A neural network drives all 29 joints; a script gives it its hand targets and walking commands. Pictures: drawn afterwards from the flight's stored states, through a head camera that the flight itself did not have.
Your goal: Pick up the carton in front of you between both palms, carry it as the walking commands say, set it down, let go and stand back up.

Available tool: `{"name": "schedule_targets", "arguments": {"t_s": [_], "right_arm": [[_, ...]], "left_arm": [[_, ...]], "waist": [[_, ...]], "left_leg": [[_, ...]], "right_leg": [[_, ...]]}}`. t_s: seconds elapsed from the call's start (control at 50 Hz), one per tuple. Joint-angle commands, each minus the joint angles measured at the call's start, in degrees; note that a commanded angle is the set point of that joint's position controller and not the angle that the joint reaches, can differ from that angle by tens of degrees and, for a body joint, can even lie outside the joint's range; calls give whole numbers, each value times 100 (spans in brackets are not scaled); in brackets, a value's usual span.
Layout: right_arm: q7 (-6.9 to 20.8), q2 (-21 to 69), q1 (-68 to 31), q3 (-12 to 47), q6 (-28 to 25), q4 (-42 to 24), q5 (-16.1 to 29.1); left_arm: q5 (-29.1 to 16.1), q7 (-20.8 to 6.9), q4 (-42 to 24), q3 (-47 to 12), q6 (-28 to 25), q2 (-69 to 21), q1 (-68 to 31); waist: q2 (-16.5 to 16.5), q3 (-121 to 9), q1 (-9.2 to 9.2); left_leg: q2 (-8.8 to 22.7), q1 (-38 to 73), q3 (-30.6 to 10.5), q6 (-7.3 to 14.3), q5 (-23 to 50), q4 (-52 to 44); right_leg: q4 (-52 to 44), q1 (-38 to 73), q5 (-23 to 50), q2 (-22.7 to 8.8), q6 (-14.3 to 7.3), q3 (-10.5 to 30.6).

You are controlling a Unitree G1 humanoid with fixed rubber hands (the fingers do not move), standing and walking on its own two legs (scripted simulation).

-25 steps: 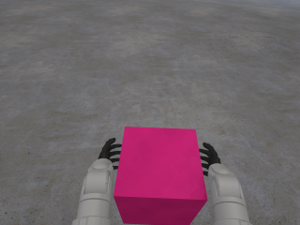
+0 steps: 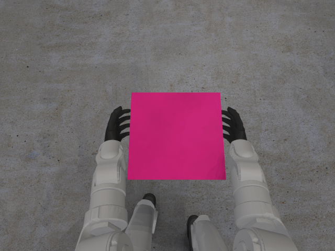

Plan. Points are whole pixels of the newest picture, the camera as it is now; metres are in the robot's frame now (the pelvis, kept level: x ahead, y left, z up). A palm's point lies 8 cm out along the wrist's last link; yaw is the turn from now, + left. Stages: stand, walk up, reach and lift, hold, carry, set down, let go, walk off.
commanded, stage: set down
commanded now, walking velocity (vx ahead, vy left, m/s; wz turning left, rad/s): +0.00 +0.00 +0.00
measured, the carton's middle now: (174, 143) +0.39 +0.04 -0.16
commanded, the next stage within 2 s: none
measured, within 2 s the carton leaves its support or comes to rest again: neither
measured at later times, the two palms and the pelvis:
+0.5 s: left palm (118, 137) +0.39 +0.21 -0.21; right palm (213, 130) +0.46 -0.08 -0.21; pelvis -0.02 -0.01 -0.12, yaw -2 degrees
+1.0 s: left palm (122, 145) +0.40 +0.23 -0.36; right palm (198, 129) +0.50 -0.05 -0.36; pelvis -0.05 -0.01 -0.24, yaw -3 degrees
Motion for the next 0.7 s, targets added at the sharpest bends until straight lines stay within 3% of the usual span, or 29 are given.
{"name": "schedule_targets", "arguments": {"t_s": [0.0,0.08,0.16,0.22,0.38,0.68], "right_arm": [[1042,5047,-3191,3563,-540,-301,1051],[938,5132,-3254,3938,-346,-485,1261],[1030,5161,-3400,3636,12,-113,1127],[1118,5095,-3677,3284,181,195,982],[1122,4672,-4337,2745,132,746,885],[1065,4119,-5810,2871,142,1065,1371]], "left_arm": [[-885,-1105,42,-3578,-437,-4707,-3065],[-1052,-1227,-70,-3704,-249,-4650,-3088],[-966,-1431,291,-3340,98,-4615,-3247],[-866,-1530,539,-3033,301,-4628,-3512],[-805,-1385,876,-2599,361,-4550,-4024],[-1238,-865,483,-2673,386,-4251,-5530]], "waist": [[78,-6251,230],[-38,-6775,387],[-170,-6047,426],[-184,-5705,434],[-104,-5983,460],[-49,-7177,714]], "left_leg": [[-546,4070,487,86,3197,1081],[-623,2852,678,43,2562,1470],[-634,1549,808,38,1402,1649],[-622,967,857,26,994,1840],[-630,285,837,-90,1118,2543],[-660,-153,957,-305,932,3842]], "right_leg": [[-18,-396,2054,509,129,-504],[476,-487,2059,517,201,-500],[665,-1013,1124,499,173,-506],[847,-1548,653,525,135,-554],[1679,-2806,483,670,76,-736],[3248,-4405,-214,864,8,-1040]]}}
